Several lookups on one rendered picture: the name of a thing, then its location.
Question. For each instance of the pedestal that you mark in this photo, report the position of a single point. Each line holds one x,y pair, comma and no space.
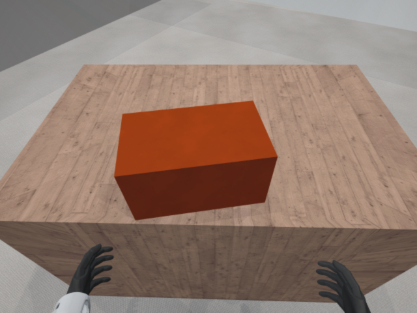
344,187

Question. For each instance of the carton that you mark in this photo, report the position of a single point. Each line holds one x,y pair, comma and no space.
200,158

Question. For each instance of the right robot hand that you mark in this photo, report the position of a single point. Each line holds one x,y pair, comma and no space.
349,298

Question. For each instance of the left robot hand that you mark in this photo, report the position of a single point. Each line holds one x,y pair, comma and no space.
82,280

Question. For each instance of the left robot forearm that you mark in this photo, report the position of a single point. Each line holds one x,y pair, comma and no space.
76,302

